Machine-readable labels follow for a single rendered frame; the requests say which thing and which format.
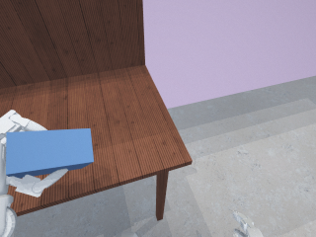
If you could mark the left robot forearm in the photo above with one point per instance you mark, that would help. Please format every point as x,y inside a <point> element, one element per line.
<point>8,217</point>

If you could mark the table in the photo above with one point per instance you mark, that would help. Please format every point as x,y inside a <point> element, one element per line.
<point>74,64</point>

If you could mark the sponge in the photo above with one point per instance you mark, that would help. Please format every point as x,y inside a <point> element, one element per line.
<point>42,152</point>

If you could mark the robot right hand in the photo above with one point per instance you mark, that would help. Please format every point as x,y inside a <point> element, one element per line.
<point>247,225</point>

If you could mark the robot left hand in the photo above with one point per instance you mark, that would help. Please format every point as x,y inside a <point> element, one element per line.
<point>29,185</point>

